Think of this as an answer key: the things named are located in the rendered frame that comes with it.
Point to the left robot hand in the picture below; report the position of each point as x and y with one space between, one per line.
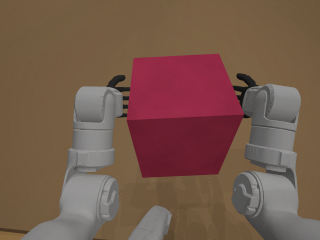
113 83

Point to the carton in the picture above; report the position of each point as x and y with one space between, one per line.
183 114

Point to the right robot upper arm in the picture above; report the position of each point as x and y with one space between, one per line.
270 204

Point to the robot left thigh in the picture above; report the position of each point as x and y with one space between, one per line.
153 226

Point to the right robot forearm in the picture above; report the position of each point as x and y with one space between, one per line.
274 110

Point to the right robot hand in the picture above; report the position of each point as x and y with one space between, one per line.
250 82

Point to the left robot upper arm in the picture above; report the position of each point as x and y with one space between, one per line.
87 202

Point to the left robot forearm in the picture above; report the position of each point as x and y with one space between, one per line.
95 110

